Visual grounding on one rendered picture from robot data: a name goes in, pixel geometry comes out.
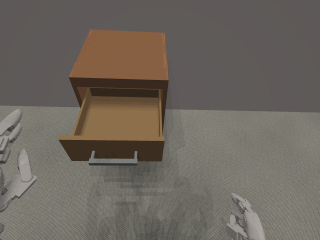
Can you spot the drawer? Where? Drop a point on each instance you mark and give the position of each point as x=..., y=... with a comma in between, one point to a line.
x=116, y=122

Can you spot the right robot hand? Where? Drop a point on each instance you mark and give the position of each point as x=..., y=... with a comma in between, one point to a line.
x=249, y=226

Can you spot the left robot hand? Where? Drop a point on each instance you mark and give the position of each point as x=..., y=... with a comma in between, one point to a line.
x=10, y=129

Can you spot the handle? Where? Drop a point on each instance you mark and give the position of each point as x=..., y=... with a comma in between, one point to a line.
x=112, y=161

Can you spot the cabinet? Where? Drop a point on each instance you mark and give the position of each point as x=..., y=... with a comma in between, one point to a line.
x=122, y=59

